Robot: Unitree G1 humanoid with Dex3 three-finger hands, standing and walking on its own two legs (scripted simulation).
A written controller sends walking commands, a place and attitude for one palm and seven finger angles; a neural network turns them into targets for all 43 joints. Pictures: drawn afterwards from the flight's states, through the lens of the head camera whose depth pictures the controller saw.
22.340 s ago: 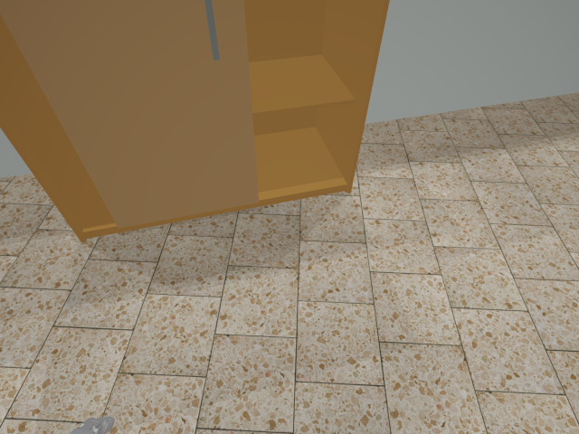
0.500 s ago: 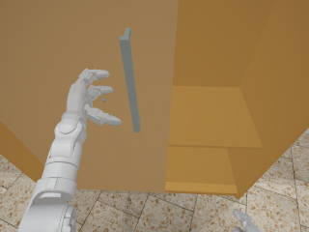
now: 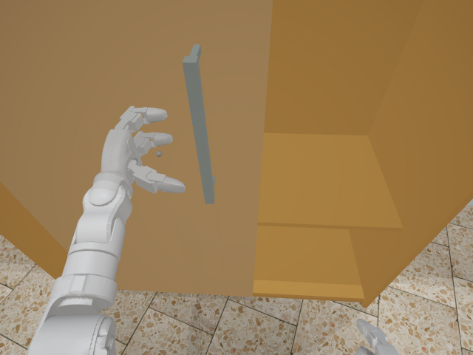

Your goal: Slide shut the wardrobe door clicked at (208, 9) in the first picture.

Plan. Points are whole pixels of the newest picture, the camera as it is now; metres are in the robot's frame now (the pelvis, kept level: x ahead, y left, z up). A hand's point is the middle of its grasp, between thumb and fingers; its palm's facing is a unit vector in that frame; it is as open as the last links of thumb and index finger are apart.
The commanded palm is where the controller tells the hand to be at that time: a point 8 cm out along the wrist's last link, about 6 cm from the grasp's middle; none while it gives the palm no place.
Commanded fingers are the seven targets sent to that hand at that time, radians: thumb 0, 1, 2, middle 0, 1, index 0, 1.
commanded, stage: move the hooked fingers beside the handle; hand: left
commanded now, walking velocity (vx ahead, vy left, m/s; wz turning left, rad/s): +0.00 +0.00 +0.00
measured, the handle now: (204, 138) +0.44 +0.08 +0.15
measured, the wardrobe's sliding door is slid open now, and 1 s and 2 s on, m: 0.45 0.45 0.45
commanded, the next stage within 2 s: feel for the door with the fingertips in 0.14 s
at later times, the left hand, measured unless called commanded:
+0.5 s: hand (171, 152) +0.40 +0.13 +0.15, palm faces +0.00 -1.00 -0.02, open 14.0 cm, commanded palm +0.38 +0.17 +0.15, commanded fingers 0.00 -0.50 0.30 -0.30 -1.20 -0.30 -1.20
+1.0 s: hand (178, 152) +0.40 +0.12 +0.16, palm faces +0.00 -1.00 -0.01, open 13.9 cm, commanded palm +0.37 +0.17 +0.15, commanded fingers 0.00 -0.50 0.30 -0.30 -1.20 -0.30 -1.20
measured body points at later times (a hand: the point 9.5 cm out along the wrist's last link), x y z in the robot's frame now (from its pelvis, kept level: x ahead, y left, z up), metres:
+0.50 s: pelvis +0.00 +0.00 +0.00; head +0.01 -0.01 +0.45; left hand +0.40 +0.18 +0.15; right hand +0.12 -0.24 -0.11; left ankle -0.05 +0.12 -0.74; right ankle +0.02 -0.12 -0.74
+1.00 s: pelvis -0.01 +0.00 +0.00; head +0.00 -0.02 +0.45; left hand +0.39 +0.17 +0.16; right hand +0.13 -0.24 -0.11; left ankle -0.05 +0.12 -0.74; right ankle +0.02 -0.12 -0.74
